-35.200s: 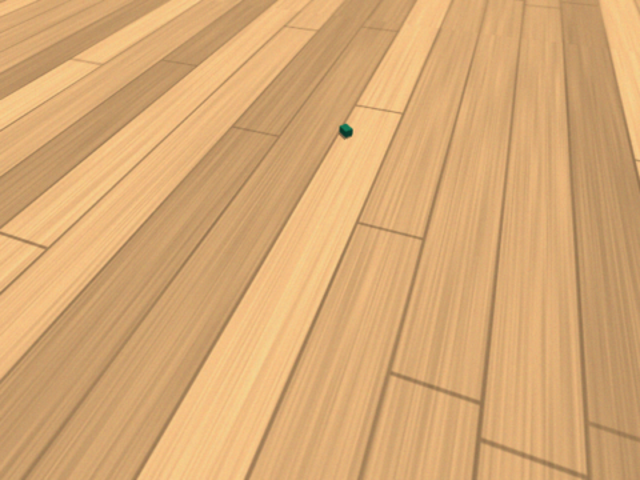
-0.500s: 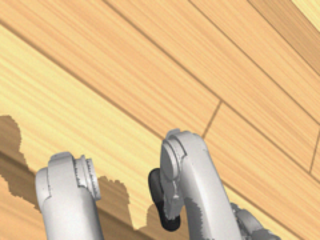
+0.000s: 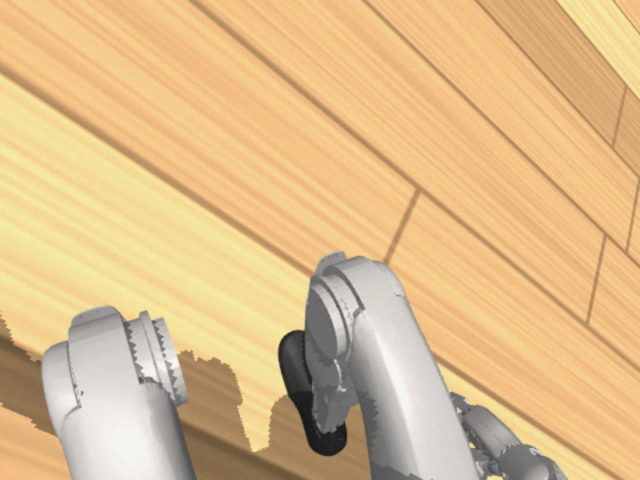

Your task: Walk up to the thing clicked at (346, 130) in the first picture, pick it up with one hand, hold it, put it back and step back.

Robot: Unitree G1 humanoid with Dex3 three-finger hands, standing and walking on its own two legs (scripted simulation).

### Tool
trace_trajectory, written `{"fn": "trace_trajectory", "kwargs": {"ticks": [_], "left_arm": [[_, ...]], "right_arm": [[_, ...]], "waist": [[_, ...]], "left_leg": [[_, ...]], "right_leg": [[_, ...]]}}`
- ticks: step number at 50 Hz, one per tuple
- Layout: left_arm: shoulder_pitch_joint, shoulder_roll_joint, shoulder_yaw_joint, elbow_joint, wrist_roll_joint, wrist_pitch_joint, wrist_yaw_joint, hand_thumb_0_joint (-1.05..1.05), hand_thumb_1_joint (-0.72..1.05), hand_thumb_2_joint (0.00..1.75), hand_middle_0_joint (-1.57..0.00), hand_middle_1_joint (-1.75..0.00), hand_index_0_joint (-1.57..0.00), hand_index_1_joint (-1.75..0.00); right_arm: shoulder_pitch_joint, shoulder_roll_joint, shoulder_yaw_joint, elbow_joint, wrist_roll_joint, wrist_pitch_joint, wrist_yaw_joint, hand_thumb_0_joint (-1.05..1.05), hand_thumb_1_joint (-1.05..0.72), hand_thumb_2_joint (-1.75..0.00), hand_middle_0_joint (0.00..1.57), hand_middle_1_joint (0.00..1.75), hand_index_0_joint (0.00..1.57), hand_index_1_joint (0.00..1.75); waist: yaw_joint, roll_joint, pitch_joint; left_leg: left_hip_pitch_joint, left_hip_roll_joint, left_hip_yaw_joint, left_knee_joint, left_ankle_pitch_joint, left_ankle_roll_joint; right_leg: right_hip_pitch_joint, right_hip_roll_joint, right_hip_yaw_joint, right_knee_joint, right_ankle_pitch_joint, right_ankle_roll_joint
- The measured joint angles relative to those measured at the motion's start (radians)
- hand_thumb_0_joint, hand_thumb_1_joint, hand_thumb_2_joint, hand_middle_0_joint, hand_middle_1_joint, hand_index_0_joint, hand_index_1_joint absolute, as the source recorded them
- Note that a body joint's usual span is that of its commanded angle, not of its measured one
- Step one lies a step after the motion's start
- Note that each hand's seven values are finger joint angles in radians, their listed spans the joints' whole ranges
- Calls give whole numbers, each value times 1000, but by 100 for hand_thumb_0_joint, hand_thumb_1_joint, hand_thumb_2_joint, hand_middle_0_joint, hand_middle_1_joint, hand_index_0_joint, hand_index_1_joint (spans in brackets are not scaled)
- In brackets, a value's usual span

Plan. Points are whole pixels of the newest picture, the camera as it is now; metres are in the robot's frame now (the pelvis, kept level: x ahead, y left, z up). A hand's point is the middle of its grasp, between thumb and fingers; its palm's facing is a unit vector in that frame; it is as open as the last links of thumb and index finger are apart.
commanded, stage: rest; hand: left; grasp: from above
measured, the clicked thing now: out of the picture +0.41 +0.41 -0.27
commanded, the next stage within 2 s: open in 0.26 s
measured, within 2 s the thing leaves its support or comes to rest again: rests again in 0.16 s
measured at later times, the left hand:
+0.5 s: hand out of the picture +0.40 +0.39 -0.23, palm faces -0.43 -0.17 -0.89, open 5.8 cm
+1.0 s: hand out of the picture +0.40 +0.39 -0.23, palm faces -0.44 -0.17 -0.88, open 10.4 cm
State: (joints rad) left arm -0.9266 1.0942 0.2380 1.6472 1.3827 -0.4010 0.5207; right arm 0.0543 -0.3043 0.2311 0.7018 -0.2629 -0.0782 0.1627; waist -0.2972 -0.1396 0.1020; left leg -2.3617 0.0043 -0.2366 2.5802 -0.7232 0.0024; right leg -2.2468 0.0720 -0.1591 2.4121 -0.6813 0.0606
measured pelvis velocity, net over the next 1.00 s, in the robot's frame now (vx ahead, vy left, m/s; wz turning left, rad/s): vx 0.00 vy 0.00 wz -0.02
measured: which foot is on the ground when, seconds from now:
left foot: down 0.00-1.00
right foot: down 0.00-1.00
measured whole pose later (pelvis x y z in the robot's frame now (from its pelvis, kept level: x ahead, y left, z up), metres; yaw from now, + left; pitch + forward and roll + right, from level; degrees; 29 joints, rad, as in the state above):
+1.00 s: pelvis +0.00 +0.00 +0.00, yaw -1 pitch +26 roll -15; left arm -0.94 1.13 0.20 1.68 1.37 -0.40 0.56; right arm 0.02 -0.32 0.29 0.67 -0.28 -0.12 0.19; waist -0.31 -0.16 0.13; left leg -2.35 0.00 -0.26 2.59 -0.72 0.01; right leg -2.22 0.08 -0.18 2.40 -0.67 0.07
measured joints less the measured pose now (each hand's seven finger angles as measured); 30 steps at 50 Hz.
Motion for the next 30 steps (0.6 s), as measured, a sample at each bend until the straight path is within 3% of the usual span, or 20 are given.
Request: {"fn": "trace_trajectory", "kwargs": {"ticks": [12,21,30], "left_arm": [[-20,7,-37,33,19,14,52,-12,59,0,-96,-3,-124,-7],[-28,13,-38,44,-8,39,59,-12,59,0,-96,-4,-120,-7],[-14,18,-28,22,-42,47,33,-4,46,14,-87,-21,-96,-20]], "right_arm": [[-28,2,30,-12,-16,-33,15,0,-89,-90,21,30,20,30],[-33,-4,44,-25,-15,-58,23,0,-89,-90,21,30,20,30],[-22,-10,47,-28,-7,-55,25,0,-89,-90,21,30,20,30]], "waist": [[-9,-15,10],[-15,-15,22],[-13,-9,26]], "left_leg": [[6,1,-7,12,-7,1],[1,4,-11,17,-8,6],[2,2,-15,14,-8,7]], "right_leg": [[8,3,-6,5,-2,1],[5,8,-9,4,1,5],[10,6,-12,-3,-1,6]]}}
